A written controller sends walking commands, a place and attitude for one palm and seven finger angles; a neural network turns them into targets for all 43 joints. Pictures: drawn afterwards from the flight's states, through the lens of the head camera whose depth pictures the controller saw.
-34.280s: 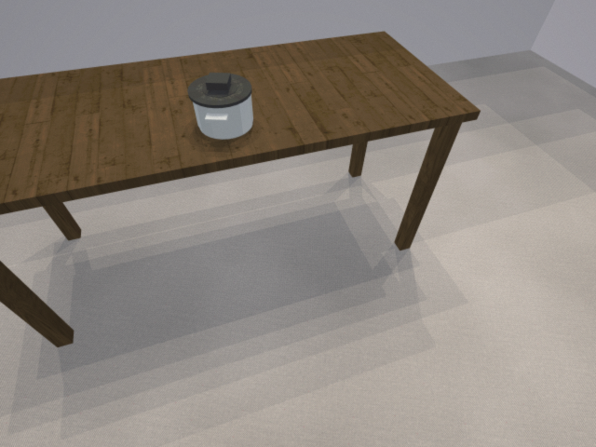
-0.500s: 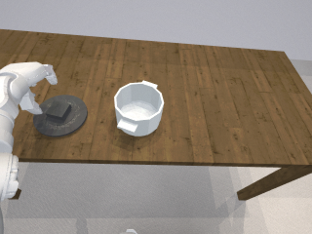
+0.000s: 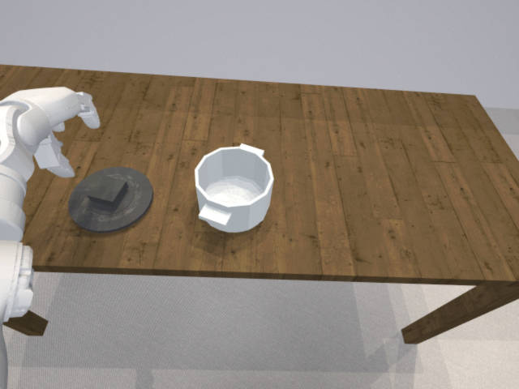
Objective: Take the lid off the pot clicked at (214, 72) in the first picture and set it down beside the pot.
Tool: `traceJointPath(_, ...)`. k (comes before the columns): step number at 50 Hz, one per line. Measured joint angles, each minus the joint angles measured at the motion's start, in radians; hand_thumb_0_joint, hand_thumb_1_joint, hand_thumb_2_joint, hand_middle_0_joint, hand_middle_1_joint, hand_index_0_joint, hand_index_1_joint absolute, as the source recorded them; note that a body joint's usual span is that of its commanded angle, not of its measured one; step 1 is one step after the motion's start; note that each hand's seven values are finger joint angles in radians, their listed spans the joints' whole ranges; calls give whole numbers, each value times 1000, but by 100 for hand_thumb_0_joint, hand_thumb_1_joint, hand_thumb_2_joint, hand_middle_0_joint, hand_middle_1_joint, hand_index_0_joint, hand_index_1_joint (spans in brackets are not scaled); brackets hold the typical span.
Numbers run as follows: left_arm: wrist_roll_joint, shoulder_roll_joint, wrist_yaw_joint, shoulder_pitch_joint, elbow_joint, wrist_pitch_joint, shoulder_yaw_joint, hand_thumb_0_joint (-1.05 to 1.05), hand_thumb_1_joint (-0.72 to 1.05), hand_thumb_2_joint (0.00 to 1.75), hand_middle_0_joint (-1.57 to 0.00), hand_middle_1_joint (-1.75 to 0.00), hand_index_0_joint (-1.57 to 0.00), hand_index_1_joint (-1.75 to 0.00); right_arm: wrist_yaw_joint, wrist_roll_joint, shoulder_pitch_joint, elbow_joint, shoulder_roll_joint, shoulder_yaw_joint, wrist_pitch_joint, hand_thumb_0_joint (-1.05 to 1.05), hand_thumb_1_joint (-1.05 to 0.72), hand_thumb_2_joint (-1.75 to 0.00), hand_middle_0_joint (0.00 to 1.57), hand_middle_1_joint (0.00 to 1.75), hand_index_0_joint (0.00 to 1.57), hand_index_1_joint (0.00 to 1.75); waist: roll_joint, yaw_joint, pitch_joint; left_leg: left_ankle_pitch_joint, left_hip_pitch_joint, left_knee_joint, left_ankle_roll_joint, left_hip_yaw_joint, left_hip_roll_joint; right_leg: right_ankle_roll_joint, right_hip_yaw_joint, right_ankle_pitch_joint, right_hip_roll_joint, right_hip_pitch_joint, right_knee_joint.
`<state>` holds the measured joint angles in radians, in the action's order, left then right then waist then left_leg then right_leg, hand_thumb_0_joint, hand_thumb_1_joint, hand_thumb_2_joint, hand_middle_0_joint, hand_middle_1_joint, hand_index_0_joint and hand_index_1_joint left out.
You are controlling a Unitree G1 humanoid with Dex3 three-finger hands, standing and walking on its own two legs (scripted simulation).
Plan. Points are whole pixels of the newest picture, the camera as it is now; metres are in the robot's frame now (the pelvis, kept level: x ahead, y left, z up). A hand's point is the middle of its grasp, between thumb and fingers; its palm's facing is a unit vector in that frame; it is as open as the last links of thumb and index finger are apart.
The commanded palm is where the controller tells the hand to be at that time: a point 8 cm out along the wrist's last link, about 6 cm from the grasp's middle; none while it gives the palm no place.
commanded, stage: draw the hand back to the body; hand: left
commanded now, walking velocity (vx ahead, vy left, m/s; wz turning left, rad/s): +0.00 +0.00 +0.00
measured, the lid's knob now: (108, 191) +0.48 +0.30 -0.04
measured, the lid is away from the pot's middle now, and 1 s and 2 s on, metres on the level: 0.25 0.25 0.25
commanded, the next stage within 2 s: none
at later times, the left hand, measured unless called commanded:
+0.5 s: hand (56, 164) +0.41 +0.31 +0.11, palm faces -0.36 -0.10 -0.93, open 11.0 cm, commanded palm +0.39 +0.30 +0.17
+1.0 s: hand (91, 153) +0.39 +0.23 +0.16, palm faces +0.42 -0.86 -0.29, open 10.4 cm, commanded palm +0.33 +0.27 +0.18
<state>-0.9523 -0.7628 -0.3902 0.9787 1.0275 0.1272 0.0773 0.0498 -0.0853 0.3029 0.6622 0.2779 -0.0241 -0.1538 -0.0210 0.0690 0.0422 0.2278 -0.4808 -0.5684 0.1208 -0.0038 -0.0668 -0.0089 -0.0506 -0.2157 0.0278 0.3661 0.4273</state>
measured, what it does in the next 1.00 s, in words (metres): shifts its weight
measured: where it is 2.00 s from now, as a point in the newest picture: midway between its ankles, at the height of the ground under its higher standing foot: outside the picture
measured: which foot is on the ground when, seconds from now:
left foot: down 0.00-1.00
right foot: down 0.00-1.00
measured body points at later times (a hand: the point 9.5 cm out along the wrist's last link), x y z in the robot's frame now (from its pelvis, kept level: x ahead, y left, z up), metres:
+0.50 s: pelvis +0.01 -0.02 +0.00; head +0.05 +0.00 +0.45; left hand +0.42 +0.31 +0.16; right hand +0.09 -0.29 -0.11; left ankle +0.03 +0.03 -0.73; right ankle +0.00 -0.20 -0.73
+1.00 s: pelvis +0.03 -0.06 +0.01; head +0.04 -0.06 +0.46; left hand +0.36 +0.28 +0.17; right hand +0.18 -0.30 -0.08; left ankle +0.03 +0.03 -0.73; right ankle +0.00 -0.20 -0.73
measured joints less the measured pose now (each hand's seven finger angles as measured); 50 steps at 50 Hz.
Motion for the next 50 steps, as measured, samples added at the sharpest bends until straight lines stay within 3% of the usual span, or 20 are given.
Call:
traceJointPath(7, -21, -21, -28, -11, -6, 7, 4, 0, -1, 66, -36, -85, -37, -85, 7, 4, 10, 0, 10, 6, 5, 0, -90, -89, 21, 30, 21, 30, 7, 3, -11, -3, -2, 5, -8, 3, 7, 6, 2, 7, -7, 2, -7)
traceJointPath(11, 2, -31, -25, -49, -41, 48, -49, 0, -1, 66, -37, -85, -37, -85, 11, 6, 16, 4, 16, 10, 0, 0, -90, -89, 21, 30, 21, 30, 8, 9, -12, -2, 6, 10, -11, 6, 10, 12, 4, 10, -9, -9, -17)
traceJointPath(16, 0, -43, -19, -116, -96, 48, -71, 0, -1, 66, -36, -85, -37, -85, -1, 5, 14, -7, 19, 18, -16, 0, -90, -89, 21, 29, 21, 30, 3, 10, -15, -1, 18, 17, -16, 7, 12, 12, 4, 9, -11, -19, -22)
traceJointPath(25, 66, -27, -23, -289, -277, 40, -124, 0, -1, 66, -36, -85, -37, -85, -21, 1, -35, -35, 8, 16, -47, 1, -90, -90, 20, 29, 21, 30, -15, -9, -15, -8, 57, 39, -20, 14, 9, 29, 11, 14, -7, -59, -41)
traceJointPath(30, 71, -19, -30, -354, -366, 15, -116, 0, -1, 66, -36, -85, -37, -85, -28, -1, -76, -60, 0, 12, -54, 1, -90, -90, 20, 29, 21, 30, -22, -29, -24, -15, 71, 44, -26, 25, 9, 30, 22, 16, -8, -75, -44)
traceJointPath(32, 351, 33, 48, -372, -365, 4, -160, 0, -1, 66, -37, -85, -38, -85, -20, -4, -74, -82, -5, 14, -27, 1, -90, -90, 20, 29, 21, 30, -25, -52, -59, -17, 111, 56, -32, 28, 9, 9, 25, 13, -9, -112, -48)
traceJointPath(34, 574, 108, 160, -405, -389, 3, -199, 0, -1, 66, -37, -85, -38, -85, -11, -5, -70, -90, -13, -3, 7, 1, -90, -90, 20, 29, 21, 30, -17, -73, -82, -22, 156, 79, -38, 26, 9, -9, 22, 10, -8, -149, -56)
traceJointPath(35, 662, 145, 208, -422, -396, 4, -218, 0, -1, 66, -37, -85, -38, -85, -7, -4, -72, -86, -20, -16, 20, 1, -90, -90, 20, 29, 21, 30, -9, -81, -83, -24, 172, 90, -40, 24, 10, -6, 20, 11, -8, -162, -62)
traceJointPath(37, 784, 203, 284, -447, -401, -2, -256, 0, -2, 66, -37, -85, -37, -85, 0, -1, -82, -69, -37, -40, 41, 1, -90, -90, 20, 29, 21, 30, 12, -87, -78, -25, 196, 103, -45, 19, 16, 10, 13, 15, -12, -180, -72)
traceJointPath(39, 850, 241, 343, -468, -422, -19, -291, 0, -1, 66, -37, -85, -37, -84, 4, 5, -92, -57, -54, -55, 68, 1, -90, -89, 21, 30, 21, 30, 34, -83, -77, -23, 216, 112, -54, 18, 24, 18, 11, 18, -18, -199, -81)
traceJointPath(41, 889, 267, 390, -493, -473, -30, -320, 0, 0, 67, -36, -84, -37, -84, 9, 13, -95, -55, -63, -60, 102, 1, -90, -89, 21, 30, 21, 30, 44, -75, -81, -20, 236, 119, -63, 20, 31, 12, 12, 18, -26, -219, -90)
traceJointPath(46, 950, 287, 452, -582, -581, -26, -391, 0, 7, 68, -35, -80, -35, -80, 7, 32, -101, -50, -53, -48, 147, 1, -90, -89, 21, 30, 21, 30, 25, -56, -75, -5, 261, 121, -78, 19, 46, 23, 9, 13, -38, -245, -100)
traceJointPath(50, 981, 292, 462, -666, -642, -46, -413, 0, 14, 70, -33, -75, -34, -75, 3, 32, -91, -35, -31, -24, 146, 1, -90, -90, 21, 30, 21, 30, -1, -62, -65, 7, 269, 121, -88, 21, 54, 25, 10, -2, -46, -248, -91)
